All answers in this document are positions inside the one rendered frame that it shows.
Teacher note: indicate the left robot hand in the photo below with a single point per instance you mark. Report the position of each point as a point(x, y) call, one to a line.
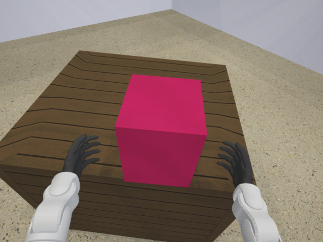
point(75, 161)

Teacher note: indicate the right robot hand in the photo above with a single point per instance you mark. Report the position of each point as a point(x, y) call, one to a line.
point(240, 169)

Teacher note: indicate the robot right forearm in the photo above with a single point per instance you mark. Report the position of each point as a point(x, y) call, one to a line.
point(251, 212)

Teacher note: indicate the robot left forearm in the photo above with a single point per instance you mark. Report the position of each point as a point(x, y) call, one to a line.
point(51, 219)

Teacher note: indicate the carton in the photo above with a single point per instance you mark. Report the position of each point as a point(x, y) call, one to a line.
point(161, 130)

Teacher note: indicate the pedestal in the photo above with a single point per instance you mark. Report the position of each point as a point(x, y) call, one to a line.
point(86, 98)

